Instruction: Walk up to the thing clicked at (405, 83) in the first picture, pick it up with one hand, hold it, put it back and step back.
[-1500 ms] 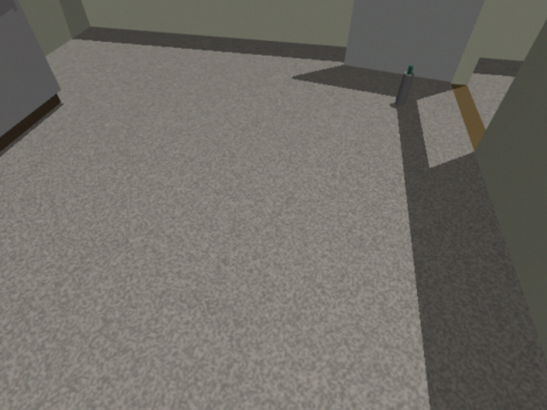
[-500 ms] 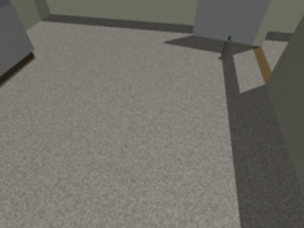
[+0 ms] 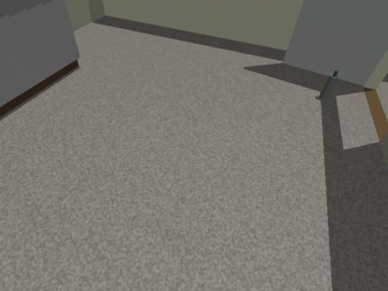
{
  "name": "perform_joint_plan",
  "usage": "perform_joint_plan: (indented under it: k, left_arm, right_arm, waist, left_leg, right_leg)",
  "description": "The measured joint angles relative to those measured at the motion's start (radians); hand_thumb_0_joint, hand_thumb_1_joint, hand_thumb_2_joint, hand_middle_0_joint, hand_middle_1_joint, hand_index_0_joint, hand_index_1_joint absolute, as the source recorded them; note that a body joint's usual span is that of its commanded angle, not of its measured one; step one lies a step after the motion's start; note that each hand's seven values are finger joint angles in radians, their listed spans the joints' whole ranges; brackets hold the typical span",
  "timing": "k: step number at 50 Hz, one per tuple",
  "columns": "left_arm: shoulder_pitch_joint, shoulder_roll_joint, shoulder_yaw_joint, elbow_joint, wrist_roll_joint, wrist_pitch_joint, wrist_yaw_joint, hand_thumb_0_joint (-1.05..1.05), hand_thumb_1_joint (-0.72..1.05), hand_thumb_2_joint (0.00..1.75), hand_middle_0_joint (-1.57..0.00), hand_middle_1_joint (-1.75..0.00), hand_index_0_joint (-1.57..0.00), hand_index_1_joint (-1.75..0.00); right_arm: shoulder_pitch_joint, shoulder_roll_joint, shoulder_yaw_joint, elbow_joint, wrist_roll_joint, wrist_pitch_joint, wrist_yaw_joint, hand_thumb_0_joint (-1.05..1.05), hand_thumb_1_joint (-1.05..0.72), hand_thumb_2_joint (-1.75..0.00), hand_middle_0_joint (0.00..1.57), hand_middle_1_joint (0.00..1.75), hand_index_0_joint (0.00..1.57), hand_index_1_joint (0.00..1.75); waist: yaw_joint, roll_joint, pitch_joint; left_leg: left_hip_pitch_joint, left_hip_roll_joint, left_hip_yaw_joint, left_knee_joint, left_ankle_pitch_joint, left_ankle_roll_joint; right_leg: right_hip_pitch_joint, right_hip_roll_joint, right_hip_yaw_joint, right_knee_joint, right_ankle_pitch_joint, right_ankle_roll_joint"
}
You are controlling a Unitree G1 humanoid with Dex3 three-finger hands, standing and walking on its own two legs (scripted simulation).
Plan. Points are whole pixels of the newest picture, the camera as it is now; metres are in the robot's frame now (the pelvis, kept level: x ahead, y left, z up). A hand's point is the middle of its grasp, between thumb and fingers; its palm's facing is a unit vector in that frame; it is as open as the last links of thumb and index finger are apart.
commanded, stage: walk up
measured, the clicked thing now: (329, 84) +1.96 -1.20 -0.61
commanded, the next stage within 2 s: none
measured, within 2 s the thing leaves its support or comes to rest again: neither
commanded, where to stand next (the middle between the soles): +1.27 +0.03 m, yaw +4 degrees
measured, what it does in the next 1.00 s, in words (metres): walks ahead: right foot, then left foot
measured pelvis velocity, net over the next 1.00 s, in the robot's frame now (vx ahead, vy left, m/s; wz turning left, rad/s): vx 0.52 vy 0.02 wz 0.08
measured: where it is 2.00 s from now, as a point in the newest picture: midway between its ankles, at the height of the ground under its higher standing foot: (192, 173)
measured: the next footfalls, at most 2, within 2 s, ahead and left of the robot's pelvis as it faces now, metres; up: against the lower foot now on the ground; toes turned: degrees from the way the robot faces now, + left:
right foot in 0.42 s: +0.40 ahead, -0.14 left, +0.00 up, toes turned -3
left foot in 0.84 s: +0.61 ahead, +0.13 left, +0.00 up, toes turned +11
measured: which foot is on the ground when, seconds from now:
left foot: down 0.00-0.44, up 0.46-0.82, down 0.84-1.00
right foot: up 0.00-0.40, down 0.42-0.86, up 0.88-1.00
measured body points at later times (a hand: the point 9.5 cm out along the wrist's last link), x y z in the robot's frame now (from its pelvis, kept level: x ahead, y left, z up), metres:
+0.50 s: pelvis +0.26 -0.03 +0.00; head +0.28 -0.05 +0.45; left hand +0.37 +0.30 -0.08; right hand +0.30 -0.35 -0.13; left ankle +0.11 +0.11 -0.65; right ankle +0.36 -0.14 -0.72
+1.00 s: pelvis +0.52 +0.02 +0.01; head +0.54 +0.05 +0.46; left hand +0.52 +0.35 -0.12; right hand +0.67 -0.29 -0.07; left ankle +0.57 +0.13 -0.72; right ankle +0.49 -0.13 -0.65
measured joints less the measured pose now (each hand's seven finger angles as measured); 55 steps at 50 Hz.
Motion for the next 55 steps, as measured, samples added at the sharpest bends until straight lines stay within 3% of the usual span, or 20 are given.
perform_joint_plan:
  k: [2,5,11,16,19,21,22,25,27,30,36,42,44,46,48,51,55]
  left_arm:
    - [-0.017,-0.006,-0.016,0.009,-0.008,0.012,0.002,0.01,0.91,0.9,-0.2,-0.3,-0.2,-0.3]
    - [-0.041,-0.013,-0.032,-0.006,-0.026,-0.001,-0.01,0.01,0.91,0.9,-0.2,-0.3,-0.2,-0.3]
    - [-0.067,-0.04,-0.031,-0.049,-0.025,-0.007,-0.044,0.01,0.91,0.9,-0.2,-0.3,-0.2,-0.3]
    - [-0.096,-0.058,-0.028,-0.063,-0.023,-0.002,-0.055,0.01,0.91,0.9,-0.2,-0.3,-0.2,-0.3]
    - [-0.112,-0.064,-0.023,-0.07,-0.024,-0.008,-0.052,0.01,0.91,0.9,-0.2,-0.3,-0.2,-0.3]
    - [-0.121,-0.065,-0.016,-0.083,-0.025,-0.022,-0.046,0.01,0.91,0.9,-0.2,-0.3,-0.2,-0.3]
    - [-0.131,-0.073,-0.009,-0.09,-0.023,-0.033,-0.037,0.01,0.91,0.9,-0.2,-0.3,-0.2,-0.3]
    - [-0.134,-0.102,-0.017,-0.124,-0.033,-0.056,-0.019,0.01,0.91,0.9,-0.2,-0.3,-0.2,-0.3]
    - [-0.115,-0.122,-0.031,-0.134,-0.038,-0.062,-0.013,0.01,0.91,0.9,-0.2,-0.3,-0.2,-0.3]
    - [-0.068,-0.131,-0.043,-0.133,-0.037,-0.062,-0.008,0.01,0.9,0.9,-0.21,-0.3,-0.21,-0.3]
    - [0.023,-0.096,-0.037,-0.127,-0.024,-0.06,-0.011,0.01,0.9,0.9,-0.21,-0.3,-0.21,-0.3]
    - [0.094,-0.047,-0.033,-0.119,-0.024,-0.043,-0.012,0.01,0.9,0.9,-0.21,-0.3,-0.21,-0.3]
    - [0.094,-0.044,-0.035,-0.103,-0.032,-0.027,0.002,0.01,0.9,0.9,-0.21,-0.3,-0.21,-0.3]
    - [0.083,-0.047,-0.047,-0.089,-0.037,-0.014,0.013,0.01,0.91,0.9,-0.2,-0.3,-0.2,-0.3]
    - [0.073,-0.044,-0.053,-0.086,-0.042,-0.015,0.014,0.01,0.91,0.9,-0.2,-0.3,-0.2,-0.3]
    - [0.057,-0.044,-0.051,-0.097,-0.043,-0.025,0.005,0.01,0.91,0.9,-0.2,-0.3,-0.2,-0.3]
    - [0.03,-0.049,-0.047,-0.114,-0.034,-0.02,-0.015,0.01,0.91,0.9,-0.2,-0.3,-0.2,-0.3]
  right_arm:
    - [0.013,0.014,0.007,-0.015,0.016,-0.012,-0.011,0.01,-0.91,-0.9,0.2,0.3,0.2,0.3]
    - [0.049,0.044,0.035,-0.018,0.027,-0.02,-0.023,0.01,-0.9,-0.9,0.2,0.3,0.2,0.3]
    - [0.127,0.074,0.062,-0.016,0.03,-0.033,-0.025,0.01,-0.9,-0.9,0.2,0.3,0.21,0.3]
    - [0.17,0.067,0.062,-0.026,0.029,-0.039,-0.028,0.01,-0.9,-0.9,0.2,0.3,0.21,0.3]
    - [0.19,0.057,0.06,-0.034,0.026,-0.034,-0.035,0.01,-0.9,-0.9,0.2,0.3,0.21,0.3]
    - [0.201,0.049,0.058,-0.04,0.024,-0.027,-0.042,0.01,-0.9,-0.9,0.2,0.3,0.21,0.3]
    - [0.193,0.045,0.057,-0.037,0.024,-0.021,-0.048,0.01,-0.9,-0.9,0.2,0.3,0.21,0.3]
    - [0.145,0.039,0.064,-0.028,0.033,-0.006,-0.061,0.01,-0.9,-0.9,0.2,0.3,0.2,0.3]
    - [0.11,0.028,0.067,-0.03,0.039,-0.009,-0.058,0.01,-0.9,-0.9,0.2,0.3,0.2,0.3]
    - [0.068,0.019,0.063,-0.054,0.034,-0.016,-0.041,0.01,-0.91,-0.9,0.2,0.3,0.2,0.3]
    - [0.012,0.023,0.053,-0.086,0.017,-0.009,-0.009,0.01,-0.91,-0.9,0.2,0.3,0.2,0.3]
    - [-0.011,0.025,0.046,-0.089,0.01,-0.018,-0.004,0.01,-0.9,-0.9,0.2,0.3,0.2,0.3]
    - [-0.025,0.032,0.043,-0.103,-0.002,-0.034,-0.017,0.01,-0.9,-0.9,0.2,0.3,0.2,0.3]
    - [-0.027,0.046,0.048,-0.119,0.016,-0.041,-0.027,0.01,-0.9,-0.9,0.2,0.3,0.2,0.3]
    - [-0.017,0.064,0.061,-0.128,0.03,-0.042,-0.035,0.01,-0.9,-0.9,0.2,0.3,0.2,0.3]
    - [0.015,0.077,0.076,-0.13,0.037,-0.047,-0.041,0.0,-0.9,-0.9,0.2,0.3,0.2,0.3]
    - [0.064,0.073,0.081,-0.124,0.032,-0.048,-0.041,0.01,-0.9,-0.9,0.2,0.3,0.21,0.3]
  waist:
    - [-0.023,-0.001,0.004]
    - [-0.032,-0.019,0.011]
    - [-0.046,-0.014,0.018]
    - [-0.06,0.019,0.03]
    - [-0.065,0.044,0.027]
    - [-0.064,0.064,0.024]
    - [-0.058,0.086,0.035]
    - [-0.037,0.101,0.06]
    - [-0.021,0.114,0.066]
    - [-0.007,0.123,0.058]
    - [0.024,0.091,0.049]
    - [0.05,0.05,0.033]
    - [0.039,0.019,0.045]
    - [0.021,0.01,0.05]
    - [0.011,-0.009,0.053]
    - [0.002,-0.023,0.053]
    - [-0.012,-0.014,0.053]
  left_leg:
    - [0.022,-0.015,-0.002,0.009,-0.037,0.018]
    - [0.114,-0.035,0.006,-0.085,-0.032,0.027]
    - [0.284,-0.063,-0.001,-0.253,-0.031,0.028]
    - [0.388,-0.064,-0.018,-0.307,-0.086,0.006]
    - [0.43,-0.045,-0.028,-0.28,-0.16,-0.019]
    - [0.42,-0.018,-0.04,-0.168,-0.246,-0.021]
    - [0.379,0.008,-0.048,-0.035,-0.27,-0.005]
    - [0.182,-0.025,-0.11,0.392,-0.227,0.03]
    - [0.07,-0.029,-0.108,0.491,-0.155,0.039]
    - [-0.058,0.0,-0.09,0.426,-0.076,0.03]
    - [-0.159,0.049,-0.051,0.095,0.035,-0.006]
    - [-0.067,0.02,-0.005,-0.099,0.11,0.018]
    - [-0.064,-0.005,0.015,-0.027,0.088,0.033]
    - [-0.039,-0.01,0.021,-0.005,0.035,0.038]
    - [0.019,-0.016,0.034,-0.047,0.02,0.037]
    - [0.105,-0.025,0.051,-0.124,0.014,0.033]
    - [0.198,-0.029,0.061,-0.191,-0.011,0.03]
  right_leg:
    - [-0.119,0.048,0.068,0.245,0.003,-0.014]
    - [-0.262,0.061,0.072,0.345,0.119,-0.005]
    - [-0.403,0.027,0.041,0.134,0.272,0.041]
    - [-0.416,0.017,0.038,-0.068,0.379,0.031]
    - [-0.377,0.036,0.017,-0.144,0.379,0.013]
    - [-0.325,0.065,-0.004,-0.179,0.388,0.004]
    - [-0.323,0.081,-0.019,-0.136,0.372,0.013]
    - [-0.284,0.081,-0.041,-0.078,0.285,0.02]
    - [-0.221,0.087,-0.051,-0.126,0.273,0.016]
    - [-0.133,0.103,-0.066,-0.214,0.27,0.016]
    - [-0.003,0.123,-0.082,-0.305,0.218,0.019]
    - [0.073,0.107,-0.081,-0.212,0.054,0.051]
    - [0.004,0.08,-0.03,0.009,0.009,0.024]
    - [-0.107,0.114,0.048,0.249,0.027,0.003]
    - [-0.204,0.121,0.082,0.365,0.083,-0.003]
    - [-0.314,0.09,0.086,0.342,0.142,0.01]
    - [-0.395,0.042,0.068,0.186,0.208,0.035]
